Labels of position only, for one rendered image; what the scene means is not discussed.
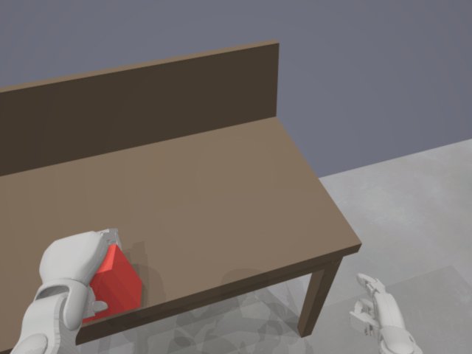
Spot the robot right hand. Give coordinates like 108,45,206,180
350,274,406,340

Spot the right robot forearm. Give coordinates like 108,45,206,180
378,326,423,354

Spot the table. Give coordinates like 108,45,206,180
0,39,362,354

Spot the robot left hand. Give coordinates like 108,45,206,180
39,228,122,319

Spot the sponge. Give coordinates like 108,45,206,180
82,244,142,323

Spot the left robot forearm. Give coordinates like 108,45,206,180
10,279,89,354

